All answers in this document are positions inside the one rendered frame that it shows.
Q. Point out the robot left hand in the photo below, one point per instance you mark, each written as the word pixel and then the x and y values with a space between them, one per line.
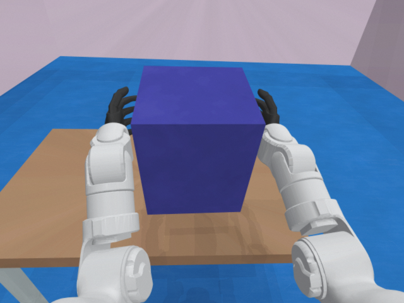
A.
pixel 116 113

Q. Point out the carton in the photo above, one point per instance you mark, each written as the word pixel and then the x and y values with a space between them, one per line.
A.
pixel 196 133

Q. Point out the robot left upper arm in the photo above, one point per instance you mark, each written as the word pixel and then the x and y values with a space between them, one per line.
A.
pixel 115 275

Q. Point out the table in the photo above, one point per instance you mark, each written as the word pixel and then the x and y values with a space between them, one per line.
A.
pixel 43 206

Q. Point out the robot left forearm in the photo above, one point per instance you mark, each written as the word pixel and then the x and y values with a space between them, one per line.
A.
pixel 109 187

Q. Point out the robot right upper arm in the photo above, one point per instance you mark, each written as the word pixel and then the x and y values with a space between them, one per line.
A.
pixel 334 268

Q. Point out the robot right hand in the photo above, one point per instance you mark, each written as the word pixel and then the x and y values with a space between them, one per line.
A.
pixel 268 107

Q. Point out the robot right forearm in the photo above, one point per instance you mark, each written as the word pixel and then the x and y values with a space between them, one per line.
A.
pixel 309 208

